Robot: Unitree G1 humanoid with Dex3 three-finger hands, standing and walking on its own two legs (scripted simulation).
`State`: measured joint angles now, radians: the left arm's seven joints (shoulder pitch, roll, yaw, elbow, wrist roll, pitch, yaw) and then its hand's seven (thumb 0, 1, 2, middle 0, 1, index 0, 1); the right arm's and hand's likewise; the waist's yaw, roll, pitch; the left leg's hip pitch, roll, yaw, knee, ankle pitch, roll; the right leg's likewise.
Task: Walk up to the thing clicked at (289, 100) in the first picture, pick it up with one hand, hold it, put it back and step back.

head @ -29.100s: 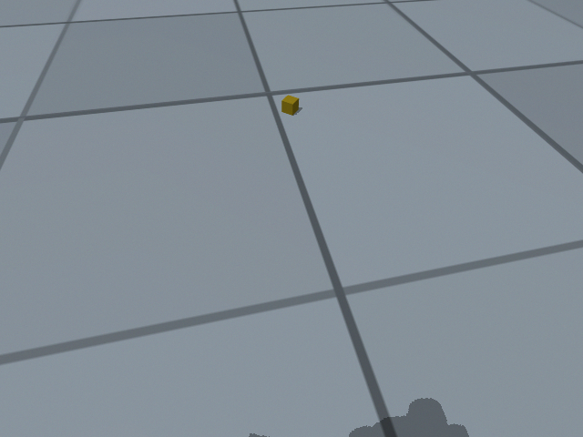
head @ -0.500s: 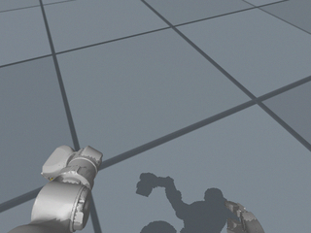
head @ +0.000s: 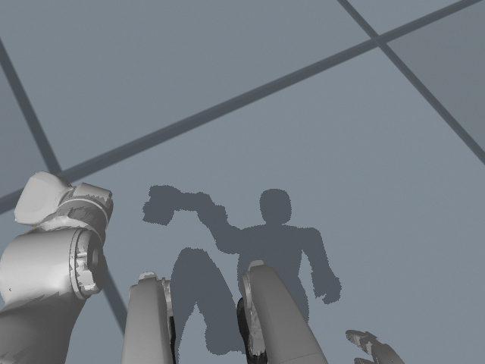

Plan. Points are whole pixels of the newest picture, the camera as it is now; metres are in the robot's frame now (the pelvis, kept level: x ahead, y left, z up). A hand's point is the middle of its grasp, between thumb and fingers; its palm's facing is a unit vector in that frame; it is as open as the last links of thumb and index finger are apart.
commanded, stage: crouch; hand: left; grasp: from above
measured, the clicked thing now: (74, 217) +0.39 +0.26 -0.17
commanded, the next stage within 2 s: lower in 1.08 s
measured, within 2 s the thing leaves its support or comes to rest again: neither
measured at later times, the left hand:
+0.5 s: hand (95, 211) +0.44 +0.26 -0.29, palm faces -0.08 -0.45 -0.89, open 10.7 cm
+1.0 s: hand (101, 214) +0.45 +0.27 -0.37, palm faces -0.08 -0.44 -0.89, open 10.7 cm
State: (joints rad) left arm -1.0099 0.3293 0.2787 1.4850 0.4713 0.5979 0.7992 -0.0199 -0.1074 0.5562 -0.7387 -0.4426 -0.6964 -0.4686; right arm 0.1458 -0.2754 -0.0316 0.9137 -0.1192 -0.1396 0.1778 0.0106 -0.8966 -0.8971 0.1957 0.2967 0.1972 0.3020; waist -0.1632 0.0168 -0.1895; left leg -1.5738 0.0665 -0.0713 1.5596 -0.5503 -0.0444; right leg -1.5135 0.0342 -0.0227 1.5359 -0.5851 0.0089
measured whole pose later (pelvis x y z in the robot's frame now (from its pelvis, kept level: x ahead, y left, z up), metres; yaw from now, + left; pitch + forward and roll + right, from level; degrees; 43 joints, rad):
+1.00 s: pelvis -0.02 +0.00 -0.23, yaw -5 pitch +36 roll -5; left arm -1.26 0.69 0.46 1.65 0.63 0.53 0.68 -0.02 -0.09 0.55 -0.72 -0.45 -0.68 -0.49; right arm 0.14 -0.32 0.01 0.89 -0.13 -0.19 0.30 0.01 -0.90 -0.90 0.19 0.30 0.19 0.30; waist -0.25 0.03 -0.02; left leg -2.30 0.06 -0.16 2.33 -0.66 -0.06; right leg -2.23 0.07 -0.05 2.29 -0.69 0.03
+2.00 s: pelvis -0.03 +0.01 -0.25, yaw -10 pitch +31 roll -11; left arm -1.32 0.91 0.44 1.76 0.62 0.49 0.78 -0.02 -0.09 0.55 -0.72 -0.45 -0.67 -0.49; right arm 0.13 -0.37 0.18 0.81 -0.18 -0.23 0.40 0.00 -0.92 -0.90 0.19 0.30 0.19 0.30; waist -0.38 -0.05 0.16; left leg -2.32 0.04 -0.26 2.44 -0.68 -0.05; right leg -2.20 0.09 -0.14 2.32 -0.69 0.05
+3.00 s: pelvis -0.03 +0.02 -0.25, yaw -13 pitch +28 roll -15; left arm -1.30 1.03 0.39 1.77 0.59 0.43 0.80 -0.02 -0.06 0.54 -0.69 -0.48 -0.65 -0.52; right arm 0.14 -0.39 0.31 0.73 -0.18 -0.27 0.41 0.00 -0.92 -0.90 0.19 0.30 0.19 0.30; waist -0.43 -0.13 0.23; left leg -2.30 0.04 -0.32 2.46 -0.69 -0.05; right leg -2.16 0.10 -0.18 2.30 -0.68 0.07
